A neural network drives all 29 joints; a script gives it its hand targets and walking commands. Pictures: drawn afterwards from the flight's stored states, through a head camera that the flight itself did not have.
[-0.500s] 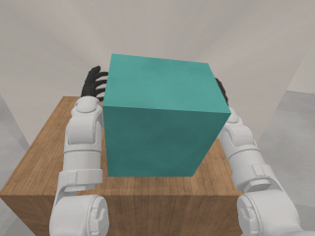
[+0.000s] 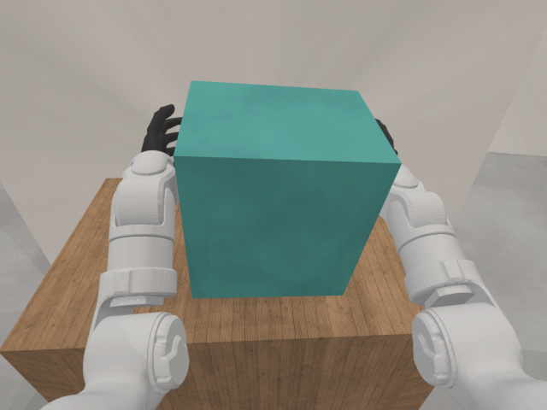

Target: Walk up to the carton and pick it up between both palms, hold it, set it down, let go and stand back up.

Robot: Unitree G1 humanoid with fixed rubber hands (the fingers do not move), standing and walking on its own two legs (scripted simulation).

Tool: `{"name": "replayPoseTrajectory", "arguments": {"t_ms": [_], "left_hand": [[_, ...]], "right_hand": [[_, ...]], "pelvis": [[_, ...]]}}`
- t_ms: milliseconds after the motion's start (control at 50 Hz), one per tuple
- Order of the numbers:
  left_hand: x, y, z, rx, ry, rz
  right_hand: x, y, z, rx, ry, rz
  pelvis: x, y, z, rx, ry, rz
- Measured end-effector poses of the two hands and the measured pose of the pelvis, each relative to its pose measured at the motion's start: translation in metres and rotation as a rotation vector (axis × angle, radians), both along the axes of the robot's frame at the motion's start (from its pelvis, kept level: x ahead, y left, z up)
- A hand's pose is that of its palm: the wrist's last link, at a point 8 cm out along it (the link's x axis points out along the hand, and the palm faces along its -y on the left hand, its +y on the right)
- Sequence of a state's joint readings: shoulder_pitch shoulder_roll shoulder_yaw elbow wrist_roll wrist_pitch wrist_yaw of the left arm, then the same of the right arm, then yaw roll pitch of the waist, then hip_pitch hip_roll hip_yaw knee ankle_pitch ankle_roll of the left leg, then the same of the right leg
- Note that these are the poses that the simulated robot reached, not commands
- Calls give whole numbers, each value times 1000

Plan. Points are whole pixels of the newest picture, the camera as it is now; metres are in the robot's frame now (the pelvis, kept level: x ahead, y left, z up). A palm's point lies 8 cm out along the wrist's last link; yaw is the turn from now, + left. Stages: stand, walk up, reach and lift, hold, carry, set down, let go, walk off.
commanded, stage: reach and lift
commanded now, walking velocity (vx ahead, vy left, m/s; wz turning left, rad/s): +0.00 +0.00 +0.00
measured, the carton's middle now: (273, 196) +0.36 -0.01 +0.20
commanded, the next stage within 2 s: hold in 0.62 s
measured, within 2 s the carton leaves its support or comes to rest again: neither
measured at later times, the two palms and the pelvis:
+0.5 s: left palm (149, 141) +0.39 +0.15 +0.27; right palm (379, 145) +0.39 -0.17 +0.26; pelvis +0.01 -0.01 +0.00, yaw +1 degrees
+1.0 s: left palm (139, 126) +0.38 +0.15 +0.30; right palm (382, 128) +0.38 -0.16 +0.28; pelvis +0.01 +0.00 +0.00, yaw +0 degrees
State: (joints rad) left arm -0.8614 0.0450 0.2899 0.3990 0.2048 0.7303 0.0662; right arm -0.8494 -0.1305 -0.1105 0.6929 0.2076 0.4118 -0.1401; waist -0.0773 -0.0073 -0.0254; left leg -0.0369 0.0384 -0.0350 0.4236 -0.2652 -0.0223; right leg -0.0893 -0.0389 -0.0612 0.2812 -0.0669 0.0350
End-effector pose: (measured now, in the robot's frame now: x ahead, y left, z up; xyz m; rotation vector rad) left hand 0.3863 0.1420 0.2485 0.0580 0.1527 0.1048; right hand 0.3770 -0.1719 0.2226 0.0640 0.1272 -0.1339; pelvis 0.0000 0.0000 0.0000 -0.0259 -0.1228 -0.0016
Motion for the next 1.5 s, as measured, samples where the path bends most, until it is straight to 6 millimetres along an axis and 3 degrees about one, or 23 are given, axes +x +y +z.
{"name": "replayPoseTrajectory", "arguments": {"t_ms": [440, 1040, 1500], "left_hand": [[6, 6, 20, -12, 10, 15], [-5, 11, 52, -24, -11, 14], [-8, 10, 66, -25, 17, 25]], "right_hand": [[13, 5, 26, 9, 13, 23], [6, 9, 64, 9, 2, 31], [6, 8, 73, 5, 36, 47]], "pelvis": [[8, -8, 0, -4, 34, 16], [14, -5, 0, -11, 34, 2], [3, -15, 1, 0, 63, 14]]}}
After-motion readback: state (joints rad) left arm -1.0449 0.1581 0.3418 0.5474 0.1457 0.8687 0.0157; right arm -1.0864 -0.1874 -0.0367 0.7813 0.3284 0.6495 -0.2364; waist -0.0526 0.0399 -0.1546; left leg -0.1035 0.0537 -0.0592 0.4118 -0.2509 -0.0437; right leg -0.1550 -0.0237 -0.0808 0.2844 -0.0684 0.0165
